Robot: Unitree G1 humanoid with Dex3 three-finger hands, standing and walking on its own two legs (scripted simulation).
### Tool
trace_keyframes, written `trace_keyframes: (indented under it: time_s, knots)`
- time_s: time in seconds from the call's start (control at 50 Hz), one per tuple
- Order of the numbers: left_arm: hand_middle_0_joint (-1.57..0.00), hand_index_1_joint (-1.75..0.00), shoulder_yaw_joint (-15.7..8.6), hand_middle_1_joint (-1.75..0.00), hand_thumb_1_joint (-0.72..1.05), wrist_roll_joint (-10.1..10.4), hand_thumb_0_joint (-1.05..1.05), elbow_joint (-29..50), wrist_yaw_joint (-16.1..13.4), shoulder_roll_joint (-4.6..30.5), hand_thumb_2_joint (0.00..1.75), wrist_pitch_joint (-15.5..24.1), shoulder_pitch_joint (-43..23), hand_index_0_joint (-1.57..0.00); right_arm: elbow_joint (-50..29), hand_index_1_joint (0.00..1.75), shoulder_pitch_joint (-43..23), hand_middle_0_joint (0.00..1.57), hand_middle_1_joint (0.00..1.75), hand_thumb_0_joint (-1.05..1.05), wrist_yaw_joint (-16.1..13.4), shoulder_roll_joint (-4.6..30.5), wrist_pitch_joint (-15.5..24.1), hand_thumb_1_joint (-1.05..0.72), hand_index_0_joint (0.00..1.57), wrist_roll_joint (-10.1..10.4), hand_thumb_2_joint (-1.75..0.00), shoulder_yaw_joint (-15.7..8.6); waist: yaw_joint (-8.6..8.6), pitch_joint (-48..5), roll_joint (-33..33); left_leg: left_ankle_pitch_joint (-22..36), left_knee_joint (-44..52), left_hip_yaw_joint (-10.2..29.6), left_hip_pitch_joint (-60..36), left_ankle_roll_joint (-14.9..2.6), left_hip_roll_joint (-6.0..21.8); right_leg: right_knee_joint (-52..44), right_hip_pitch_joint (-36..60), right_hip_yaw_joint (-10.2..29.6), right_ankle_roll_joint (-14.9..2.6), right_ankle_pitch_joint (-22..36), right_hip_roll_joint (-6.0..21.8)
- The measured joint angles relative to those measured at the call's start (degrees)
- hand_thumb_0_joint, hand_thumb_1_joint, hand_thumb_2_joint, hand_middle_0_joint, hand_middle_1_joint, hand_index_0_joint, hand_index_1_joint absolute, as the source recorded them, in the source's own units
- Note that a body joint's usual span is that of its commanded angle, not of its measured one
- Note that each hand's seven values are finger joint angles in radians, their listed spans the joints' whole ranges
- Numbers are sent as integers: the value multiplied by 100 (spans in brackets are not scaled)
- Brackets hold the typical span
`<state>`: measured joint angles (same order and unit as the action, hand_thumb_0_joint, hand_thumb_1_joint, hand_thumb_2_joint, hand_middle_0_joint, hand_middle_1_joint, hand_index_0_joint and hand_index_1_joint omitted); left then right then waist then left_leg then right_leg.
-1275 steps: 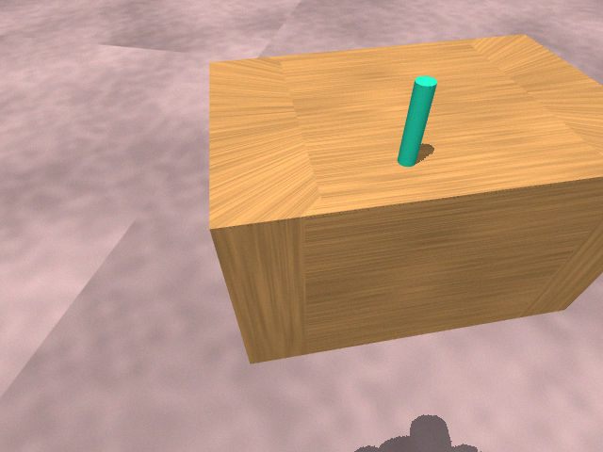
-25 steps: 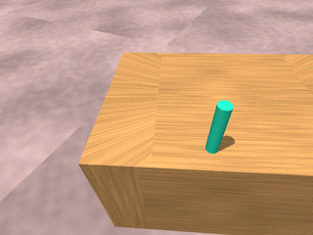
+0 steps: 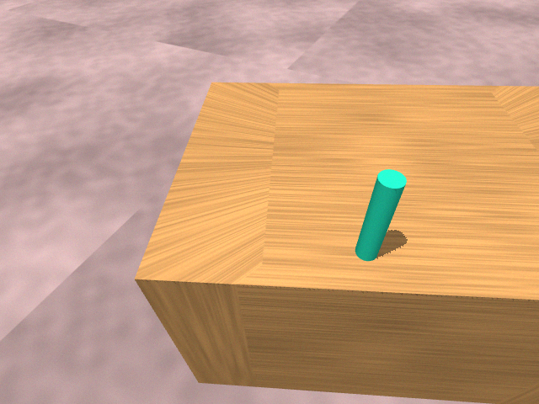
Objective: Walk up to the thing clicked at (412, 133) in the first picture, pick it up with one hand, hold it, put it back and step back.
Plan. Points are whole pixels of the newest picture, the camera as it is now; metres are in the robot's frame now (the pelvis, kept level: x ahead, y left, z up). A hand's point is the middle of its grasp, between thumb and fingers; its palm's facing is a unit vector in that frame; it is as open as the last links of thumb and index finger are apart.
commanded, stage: home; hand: right
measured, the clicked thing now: (377, 219) +0.43 -0.17 +0.02
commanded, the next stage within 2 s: stand in 0.68 s
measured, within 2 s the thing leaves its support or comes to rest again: neither
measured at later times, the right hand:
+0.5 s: hand out of the picture +0.08 -0.25 -0.16, palm faces -0.06 +0.94 -0.35, open 17.5 cm
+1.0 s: hand out of the picture +0.08 -0.25 -0.16, palm faces -0.06 +0.94 -0.34, open 15.0 cm
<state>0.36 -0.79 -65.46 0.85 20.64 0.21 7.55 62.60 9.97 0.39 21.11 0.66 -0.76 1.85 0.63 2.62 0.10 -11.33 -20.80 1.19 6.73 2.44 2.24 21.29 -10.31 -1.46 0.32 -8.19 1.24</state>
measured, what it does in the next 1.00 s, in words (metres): stands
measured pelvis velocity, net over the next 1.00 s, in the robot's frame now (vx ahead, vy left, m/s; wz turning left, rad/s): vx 0.02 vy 0.00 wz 0.01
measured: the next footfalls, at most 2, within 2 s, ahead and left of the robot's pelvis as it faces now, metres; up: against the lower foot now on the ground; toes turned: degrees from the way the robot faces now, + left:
none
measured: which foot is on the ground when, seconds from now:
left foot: down 0.00-1.00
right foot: down 0.00-1.00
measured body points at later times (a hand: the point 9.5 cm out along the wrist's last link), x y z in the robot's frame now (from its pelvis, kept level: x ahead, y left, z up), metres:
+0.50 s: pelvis +0.01 +0.00 +0.00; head +0.01 +0.00 +0.45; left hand +0.08 +0.30 -0.13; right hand +0.08 -0.30 -0.13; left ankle +0.00 +0.15 -0.75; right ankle +0.04 -0.12 -0.75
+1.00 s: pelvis +0.02 +0.00 +0.00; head +0.02 +0.00 +0.45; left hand +0.09 +0.30 -0.13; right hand +0.09 -0.30 -0.13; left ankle +0.00 +0.15 -0.75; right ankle +0.04 -0.12 -0.75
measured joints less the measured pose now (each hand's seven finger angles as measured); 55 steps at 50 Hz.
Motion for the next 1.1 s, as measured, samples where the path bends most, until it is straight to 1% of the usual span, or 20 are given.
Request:
trace_keyframes:
  time_s: [0.26, 0.84, 0.9, 0.96, 1.02, 1.1]
  knots:
    - [-21, -30, 16, -30, 90, 10, 0, 19, -19, -42, 90, 14, -134, -21, 31, 5, -155, 6, 5, -1, -9, -28, -3, 54, 6, 0, -4, -23, -8, 4, -30, -10, 71, 4, -80, -5, -5, -63, 80, -7, 14, -18, 7]
    - [-21, -30, -2, -30, 90, 10, 0, 28, -46, -54, 90, 16, -114, -21, 103, 6, -171, 7, 7, -1, -6, -53, -34, 52, 7, 0, -6, -83, -24, 50, -36, -32, 152, 26, -123, -9, -4, -154, 139, -34, 23, -45, 8]
    - [-21, -30, -2, -30, 90, 11, 0, 36, -48, -58, 90, 17, -125, -21, 100, 12, -187, 10, 12, -1, -9, -49, -27, 45, 10, 0, -12, -84, -23, 49, -34, -30, 166, 22, -140, -11, -8, -154, 148, -30, 26, -49, 13]
    - [-21, -30, -7, -30, 90, 15, 0, 39, -49, -61, 90, 12, -147, -21, 99, 18, -199, 14, 18, -1, -15, -48, -20, 33, 14, 2, -25, -84, -19, 43, -29, -26, 183, 22, -163, -12, -16, -147, 161, -30, 28, -58, 21]
    - [-21, -30, -9, -30, 90, 17, 0, 46, -48, -59, 90, 14, -161, -21, 96, 23, -212, 17, 23, -1, -16, -52, -18, 16, 17, 4, -42, -87, -17, 34, -27, -18, 200, 24, -185, -12, -20, -151, 179, -31, 29, -58, 25]
    - [-21, -30, -11, -30, 90, 15, 0, 58, -47, -59, 90, 10, -168, -20, 87, 26, -222, 19, 27, -1, -21, -57, -14, -11, 19, 2, -63, -86, -10, 18, -31, -10, 212, 23, -194, -10, -21, -155, 185, -31, 28, -54, 26]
